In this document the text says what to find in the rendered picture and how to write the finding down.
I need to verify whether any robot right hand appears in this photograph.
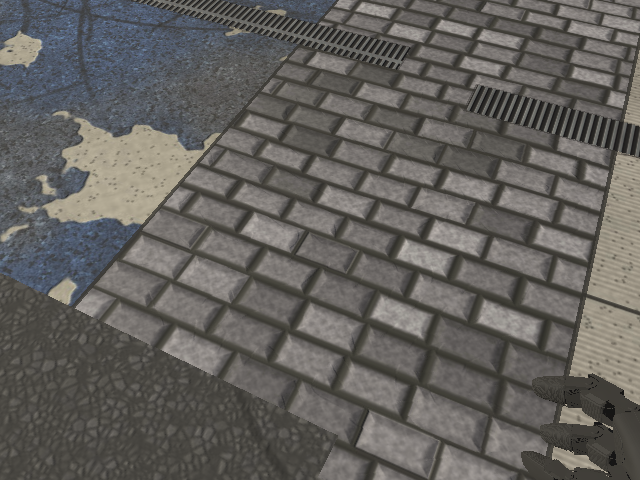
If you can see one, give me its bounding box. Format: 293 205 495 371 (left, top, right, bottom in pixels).
521 373 640 480

